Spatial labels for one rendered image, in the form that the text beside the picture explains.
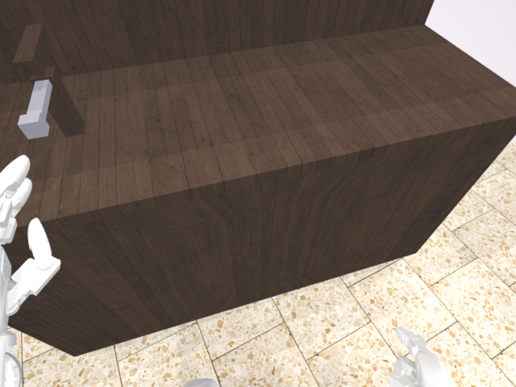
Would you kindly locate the tap lever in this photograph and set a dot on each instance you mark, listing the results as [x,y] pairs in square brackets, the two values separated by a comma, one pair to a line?
[33,124]

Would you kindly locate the right robot hand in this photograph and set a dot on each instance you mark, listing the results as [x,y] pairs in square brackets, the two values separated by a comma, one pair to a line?
[426,371]

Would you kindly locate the robot left forearm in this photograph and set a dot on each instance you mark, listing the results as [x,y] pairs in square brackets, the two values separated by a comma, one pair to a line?
[10,369]

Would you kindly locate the counter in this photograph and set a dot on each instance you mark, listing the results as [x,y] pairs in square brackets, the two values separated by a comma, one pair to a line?
[203,155]

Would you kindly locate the left robot hand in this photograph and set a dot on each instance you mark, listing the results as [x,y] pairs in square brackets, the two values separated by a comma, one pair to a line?
[34,274]

